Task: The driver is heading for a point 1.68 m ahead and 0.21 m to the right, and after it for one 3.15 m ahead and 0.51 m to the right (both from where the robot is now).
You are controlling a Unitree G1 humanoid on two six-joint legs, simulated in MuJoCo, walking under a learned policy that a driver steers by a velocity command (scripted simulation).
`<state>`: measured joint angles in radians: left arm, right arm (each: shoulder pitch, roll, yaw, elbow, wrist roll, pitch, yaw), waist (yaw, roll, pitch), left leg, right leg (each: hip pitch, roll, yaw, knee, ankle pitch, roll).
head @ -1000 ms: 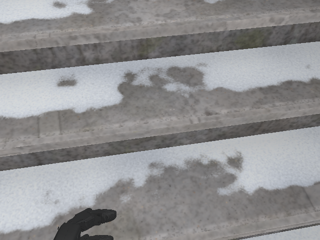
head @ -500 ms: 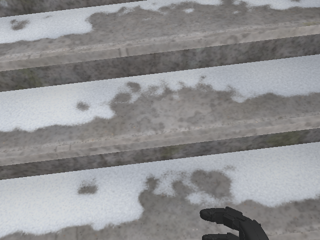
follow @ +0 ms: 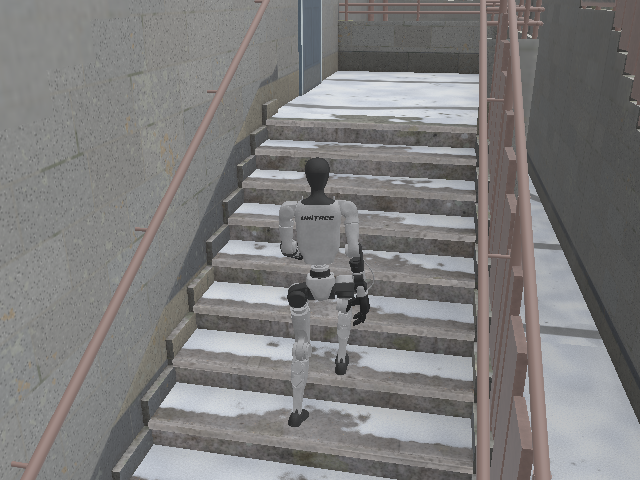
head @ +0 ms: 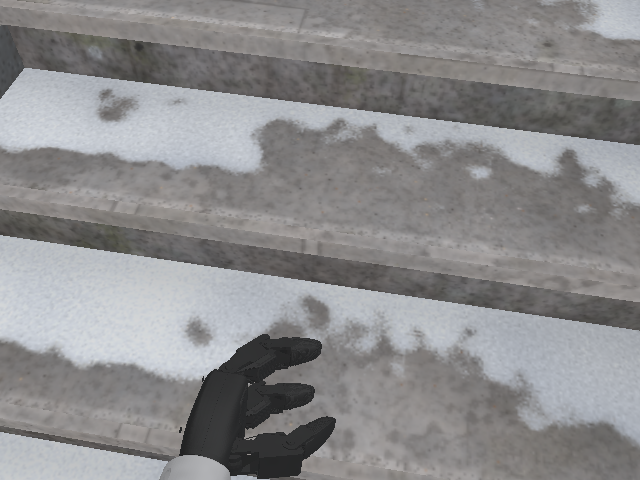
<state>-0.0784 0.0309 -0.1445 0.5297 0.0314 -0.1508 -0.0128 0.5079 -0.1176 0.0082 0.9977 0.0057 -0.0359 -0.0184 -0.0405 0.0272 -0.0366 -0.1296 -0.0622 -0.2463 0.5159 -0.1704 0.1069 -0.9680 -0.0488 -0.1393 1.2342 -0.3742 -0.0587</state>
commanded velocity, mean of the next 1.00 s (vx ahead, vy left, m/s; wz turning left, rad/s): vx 0.50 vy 0.00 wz -0.16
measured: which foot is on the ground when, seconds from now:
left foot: down 0.00-0.00, up 0.02-0.40, down 0.42-0.52, up 0.54-0.58, down 0.60-0.86, up 0.88-1.00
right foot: down 0.00-0.58, up 0.60-0.82, down 0.84-1.00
